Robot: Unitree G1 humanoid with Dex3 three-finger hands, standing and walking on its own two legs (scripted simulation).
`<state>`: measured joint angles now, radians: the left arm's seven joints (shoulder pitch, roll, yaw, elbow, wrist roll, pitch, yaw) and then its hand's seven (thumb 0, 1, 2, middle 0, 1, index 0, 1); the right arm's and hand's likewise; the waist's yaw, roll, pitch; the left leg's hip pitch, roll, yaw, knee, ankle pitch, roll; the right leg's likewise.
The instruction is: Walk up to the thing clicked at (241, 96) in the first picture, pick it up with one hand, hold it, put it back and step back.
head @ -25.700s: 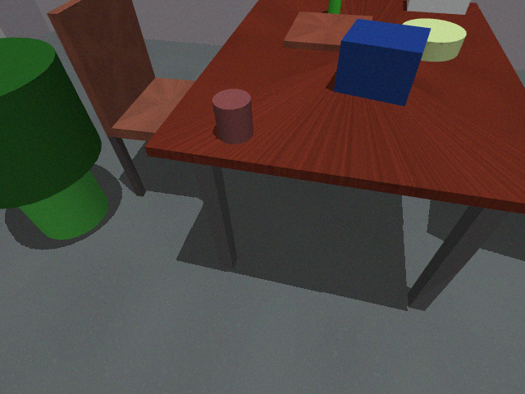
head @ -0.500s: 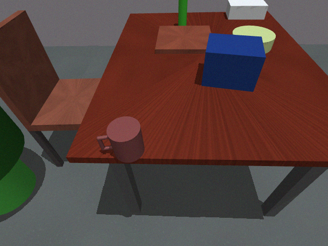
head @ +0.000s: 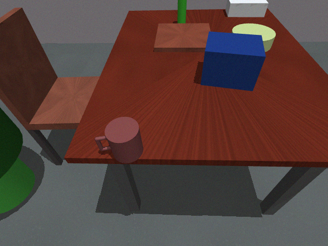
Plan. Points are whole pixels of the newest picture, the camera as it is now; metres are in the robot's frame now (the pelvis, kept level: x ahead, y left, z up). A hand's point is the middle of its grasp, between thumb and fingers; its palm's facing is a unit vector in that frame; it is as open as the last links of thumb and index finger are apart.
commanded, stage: home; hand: left
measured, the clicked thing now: (119, 141) +0.40 +0.16 +0.01
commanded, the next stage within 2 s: stand in 0.68 s
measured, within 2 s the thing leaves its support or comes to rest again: neither
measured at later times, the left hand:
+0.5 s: hand out of the picture +0.08 +0.26 -0.16, palm faces -0.03 -0.94 -0.35, open 17.6 cm
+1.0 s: hand out of the picture +0.07 +0.26 -0.16, palm faces -0.03 -0.94 -0.35, open 15.3 cm
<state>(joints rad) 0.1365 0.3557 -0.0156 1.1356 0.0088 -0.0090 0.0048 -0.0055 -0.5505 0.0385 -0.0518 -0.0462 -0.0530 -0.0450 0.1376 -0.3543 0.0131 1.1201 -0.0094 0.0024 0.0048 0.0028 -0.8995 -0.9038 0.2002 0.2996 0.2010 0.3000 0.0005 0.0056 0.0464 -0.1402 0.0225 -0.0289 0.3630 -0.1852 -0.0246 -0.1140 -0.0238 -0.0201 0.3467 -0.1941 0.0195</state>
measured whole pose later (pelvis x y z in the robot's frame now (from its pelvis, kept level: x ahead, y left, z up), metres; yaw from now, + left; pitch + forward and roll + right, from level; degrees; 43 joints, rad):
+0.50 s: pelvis +0.01 +0.00 +0.00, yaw +0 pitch -2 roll +0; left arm 0.11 0.35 -0.01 1.13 0.01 0.00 0.00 -0.01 -0.57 0.03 -0.05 -0.04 -0.05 -0.04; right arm 0.11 -0.35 0.01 1.12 -0.01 0.00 0.00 0.00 -0.90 -0.90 0.20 0.30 0.20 0.30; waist 0.00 0.01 0.05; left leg -0.11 0.02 -0.02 0.34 -0.19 -0.02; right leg -0.09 -0.03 -0.02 0.33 -0.20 0.03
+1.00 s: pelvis +0.01 +0.00 +0.00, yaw +0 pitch -2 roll +0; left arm 0.13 0.35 -0.01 1.12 0.01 0.00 0.00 -0.01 -0.27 0.33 -0.15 -0.21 -0.15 -0.21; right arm 0.13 -0.36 0.01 1.12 -0.01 0.00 0.00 0.00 -0.90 -0.90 0.20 0.30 0.20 0.30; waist 0.00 0.00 0.05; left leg -0.11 0.02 -0.02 0.33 -0.18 -0.02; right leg -0.09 -0.03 -0.02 0.33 -0.19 0.02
